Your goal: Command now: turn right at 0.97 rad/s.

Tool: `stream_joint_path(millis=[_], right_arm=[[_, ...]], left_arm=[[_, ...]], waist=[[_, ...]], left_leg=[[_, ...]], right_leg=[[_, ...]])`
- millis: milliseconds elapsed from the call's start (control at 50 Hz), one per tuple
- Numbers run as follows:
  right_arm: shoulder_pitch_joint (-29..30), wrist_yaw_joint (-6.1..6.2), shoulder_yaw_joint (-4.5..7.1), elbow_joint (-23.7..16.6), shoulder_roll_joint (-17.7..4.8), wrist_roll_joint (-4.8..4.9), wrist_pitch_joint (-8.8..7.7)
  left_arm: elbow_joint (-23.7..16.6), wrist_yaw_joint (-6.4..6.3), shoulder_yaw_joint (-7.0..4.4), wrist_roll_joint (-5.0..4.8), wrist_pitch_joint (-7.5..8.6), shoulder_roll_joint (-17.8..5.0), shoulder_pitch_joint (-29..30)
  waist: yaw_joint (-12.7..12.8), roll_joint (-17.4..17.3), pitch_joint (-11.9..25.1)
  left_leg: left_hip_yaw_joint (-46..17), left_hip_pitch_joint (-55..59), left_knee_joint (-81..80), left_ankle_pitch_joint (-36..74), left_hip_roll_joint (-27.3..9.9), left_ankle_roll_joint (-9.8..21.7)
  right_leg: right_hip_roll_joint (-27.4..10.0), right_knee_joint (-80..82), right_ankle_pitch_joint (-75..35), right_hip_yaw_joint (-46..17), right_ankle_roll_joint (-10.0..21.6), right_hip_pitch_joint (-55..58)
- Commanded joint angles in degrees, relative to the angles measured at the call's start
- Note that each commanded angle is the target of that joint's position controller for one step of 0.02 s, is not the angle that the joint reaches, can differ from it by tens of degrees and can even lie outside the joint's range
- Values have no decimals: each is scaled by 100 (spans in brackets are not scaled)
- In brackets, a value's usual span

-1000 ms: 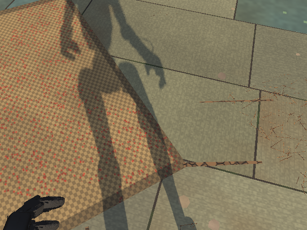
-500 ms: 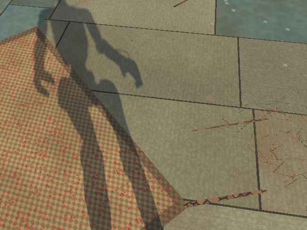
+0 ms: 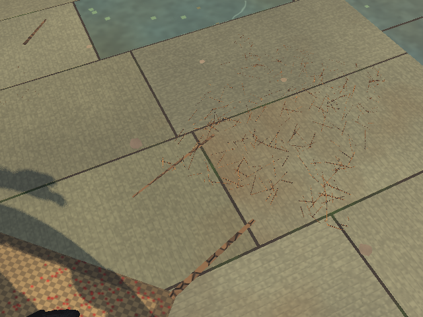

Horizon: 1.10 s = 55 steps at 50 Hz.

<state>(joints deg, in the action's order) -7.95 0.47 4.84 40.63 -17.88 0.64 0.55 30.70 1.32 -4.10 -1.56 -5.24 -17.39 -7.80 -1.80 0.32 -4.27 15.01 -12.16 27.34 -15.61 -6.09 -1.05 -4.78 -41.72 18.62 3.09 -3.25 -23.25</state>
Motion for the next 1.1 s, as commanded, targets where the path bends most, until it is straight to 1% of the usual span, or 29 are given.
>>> stream_joint_path(millis=[20,40,60,80,100,140,180,260,340,380,440,460,480,500,520,540,600,660,760,780,800,820,840,860,900,980,1000,1040,1100], right_arm=[[4,-54,291,-188,-843,155,-109],[-188,-72,238,-188,-645,24,-136],[47,-71,84,-683,-302,-274,-185],[515,-11,156,-683,-600,-258,-186],[647,25,178,-703,-713,-81,-160],[378,145,208,-512,-775,-111,-108],[30,131,208,-357,-744,-150,-77],[-36,109,69,-323,-465,-76,-44],[-144,-15,-75,-223,-264,-44,-6],[-56,-35,-25,-341,-498,18,9],[-130,-59,27,-486,-687,31,-34],[-152,-57,53,-544,-800,8,-53],[-201,-34,145,-592,-1141,-2,-71],[-435,-17,214,-547,-1252,59,-79],[-823,-14,223,-518,-1237,-20,-98],[-1111,5,211,-462,-1170,-129,-166],[-305,131,220,-670,-979,83,-149],[-229,246,283,-769,-965,99,114],[46,223,354,-980,-1025,185,246],[-3,231,309,-981,-875,221,247],[-380,198,213,-925,-522,162,246],[-238,156,182,-1200,-450,173,122],[-145,126,246,-1200,-830,149,24],[-163,93,306,-1076,-1040,107,4],[-340,39,259,-909,-856,21,-23],[-104,-40,130,-1078,-585,128,-98],[219,-341,98,-1073,-559,-496,124],[151,-554,120,-1027,-545,-329,248],[384,-620,129,-996,-595,-271,230]], left_arm=[[-231,-14,-353,5,-17,-713,-553],[-110,-122,-579,-8,11,-1326,-1122],[-272,-187,-686,72,95,-2130,-975],[-364,-100,-569,261,294,-1620,-923],[-265,-89,-447,266,414,-1373,-745],[-241,-196,-306,52,433,-969,-99],[-273,-272,-209,138,411,-900,174],[-86,-313,-148,182,420,-871,86],[206,-237,80,315,478,-361,176],[364,-183,28,328,499,-593,138],[509,-259,-97,161,442,-907,27],[566,-300,-113,137,443,-865,-137],[505,-340,-117,246,478,-751,-302],[363,-385,-94,326,493,-582,-35],[186,-415,-68,300,500,-456,557],[82,-411,-73,236,495,-414,735],[210,-354,-110,165,476,-363,443],[262,-251,-51,132,578,-92,491],[562,-116,-182,56,671,-360,-265],[683,-142,-262,37,672,-525,-606],[648,-211,-377,50,640,-946,-862],[624,-144,-442,315,683,-1414,-829],[432,-160,-377,374,803,-1219,-316],[364,-235,-291,254,870,-912,-21],[373,-334,-211,112,949,-721,-94],[550,-294,-157,245,1086,-750,-831],[728,-178,-138,498,993,-857,-1206],[731,-114,-165,440,985,-916,-1162],[862,-142,-145,415,1037,-857,-1396]], waist=[[391,-619,1018],[568,448,1152],[272,2160,1274],[756,1217,1813],[630,939,1505],[267,575,1058],[65,665,1170],[154,678,1119],[265,850,1013],[315,911,682],[226,693,386],[257,406,376],[463,-389,473],[373,-1238,590],[-51,-1662,578],[-227,-1559,770],[209,-719,828],[147,-858,1058],[368,-1123,1164],[470,-872,1319],[411,257,1419],[364,1583,876],[176,1311,466],[135,1012,264],[192,648,351],[488,576,177],[489,-6,28],[438,518,-80],[531,690,-181]], left_leg=[[-460,484,567,2354,-1132,503],[-139,-882,1970,994,-613,12],[-407,-3057,3526,-2321,314,-513],[-1604,-3209,4377,-2396,383,-484],[-1753,-3212,4487,-1877,297,-339],[-1813,-3070,3996,-934,141,-274],[-1682,-2362,4054,-412,325,-372],[-1660,-1968,2983,-113,381,-466],[-1568,-843,1703,40,159,-360],[-1414,-680,1452,-182,288,-230],[-1282,-749,568,309,457,66],[-1557,-676,283,1285,342,220],[-2230,-436,306,2849,-60,484],[-3366,-255,-186,2921,-601,1156],[-4525,185,-747,2848,-1112,1837],[-4870,618,-951,2653,-1312,2055],[-3956,585,-669,2200,-672,1348],[-3800,457,-563,2063,-267,1159],[-4285,-210,-440,1178,-13,913],[-4111,-879,-270,-438,261,675],[-3367,-2112,1075,-2184,876,339],[-2757,-3475,2464,-1691,1187,225],[-2693,-3735,3223,-1139,584,223],[-2500,-3874,3537,-624,469,140],[-2193,-3915,4243,8,295,-52],[-1947,-4295,4867,750,54,-194],[-1891,-3987,4813,745,321,-149],[-1899,-4043,4667,1009,322,-145],[-1837,-4280,4287,1111,235,-99]], right_leg=[[360,1491,-866,165,527,1139],[-132,1844,-2923,-901,951,2556],[-1564,1711,-4573,-3400,2138,3370],[-1806,1936,-4127,-3414,2555,3050],[-1530,2028,-3653,-2795,2284,2733],[-996,1985,-3163,-2058,1696,2134],[-769,1986,-3667,-1698,1654,1578],[-612,1985,-3304,-1558,1627,1509],[-650,2101,-2275,-1280,1575,1060],[-744,2088,-1743,-1362,1598,848],[-766,1709,-1532,-1416,1398,1066],[-595,1420,-1192,-1287,1162,1107],[-90,782,-700,-809,827,859],[680,-127,-113,-70,330,316],[1157,-1048,1166,-244,137,-502],[1082,-2101,2072,-736,116,-1054],[720,-1808,1169,-1029,82,-1145],[943,-544,654,-804,-73,-488],[1066,1711,-435,-704,31,1003],[752,2198,-646,-801,184,1861],[-564,2499,799,-2174,637,2837],[-1751,3340,2601,-4260,1309,2396],[-1852,3428,3055,-4283,1447,2043],[-1541,3413,2684,-3549,1245,1950],[-1109,3290,1862,-2501,924,2086],[-968,3351,1400,-1488,902,2070],[-1052,3510,1573,-1309,838,1545],[-1044,3534,1430,-854,725,1585],[-1239,3573,1321,-462,745,2026]])
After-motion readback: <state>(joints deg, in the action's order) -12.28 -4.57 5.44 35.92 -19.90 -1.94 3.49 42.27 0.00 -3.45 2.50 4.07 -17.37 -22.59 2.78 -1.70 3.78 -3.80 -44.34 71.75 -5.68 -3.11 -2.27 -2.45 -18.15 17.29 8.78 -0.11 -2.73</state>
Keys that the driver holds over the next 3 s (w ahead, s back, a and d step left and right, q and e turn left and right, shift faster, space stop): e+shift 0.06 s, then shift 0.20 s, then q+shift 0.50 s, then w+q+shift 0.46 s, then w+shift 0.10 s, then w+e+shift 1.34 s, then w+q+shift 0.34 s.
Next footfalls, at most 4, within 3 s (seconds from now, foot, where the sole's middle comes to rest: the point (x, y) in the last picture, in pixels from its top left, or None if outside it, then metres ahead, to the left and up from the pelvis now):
0.04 right None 0.05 -0.13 -0.77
0.46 left None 0.10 0.10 -0.77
0.78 right None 0.10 -0.13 -0.77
1.34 left None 0.27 0.29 -0.77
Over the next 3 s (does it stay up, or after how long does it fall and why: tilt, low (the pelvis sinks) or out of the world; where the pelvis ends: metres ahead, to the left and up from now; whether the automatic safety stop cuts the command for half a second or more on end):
stays up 1.48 0.48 -0.01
